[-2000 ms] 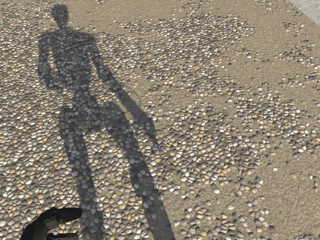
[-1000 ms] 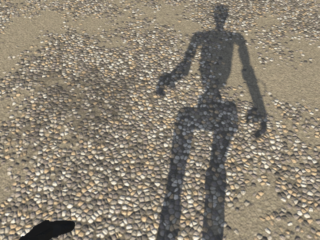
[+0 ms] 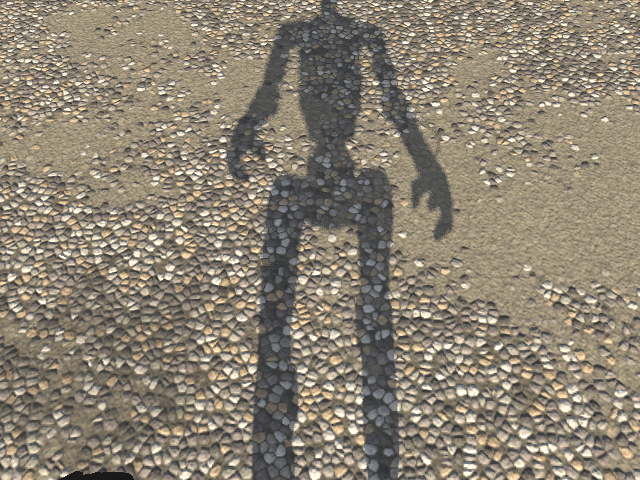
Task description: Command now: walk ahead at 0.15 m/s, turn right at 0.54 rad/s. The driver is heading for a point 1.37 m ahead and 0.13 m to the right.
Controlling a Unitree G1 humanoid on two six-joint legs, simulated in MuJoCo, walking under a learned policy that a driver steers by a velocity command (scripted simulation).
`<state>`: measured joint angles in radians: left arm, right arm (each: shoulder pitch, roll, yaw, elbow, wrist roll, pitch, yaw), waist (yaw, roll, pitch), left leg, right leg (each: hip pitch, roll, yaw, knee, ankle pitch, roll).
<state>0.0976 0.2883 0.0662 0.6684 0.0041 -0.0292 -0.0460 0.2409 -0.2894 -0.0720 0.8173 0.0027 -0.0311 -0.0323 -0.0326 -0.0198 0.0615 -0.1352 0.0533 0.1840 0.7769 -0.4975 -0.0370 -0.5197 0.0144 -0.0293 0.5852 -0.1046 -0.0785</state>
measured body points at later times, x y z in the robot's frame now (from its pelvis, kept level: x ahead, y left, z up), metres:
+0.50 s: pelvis +0.14 +0.04 +0.02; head +0.15 +0.05 +0.47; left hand +0.36 +0.26 -0.08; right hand +0.18 -0.27 -0.07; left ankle +0.18 +0.15 -0.72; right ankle +0.12 -0.08 -0.68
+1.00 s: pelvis +0.34 -0.09 +0.02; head +0.37 -0.10 +0.47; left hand +0.60 +0.09 -0.07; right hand +0.27 -0.36 -0.11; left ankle +0.29 +0.09 -0.62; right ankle +0.35 -0.19 -0.72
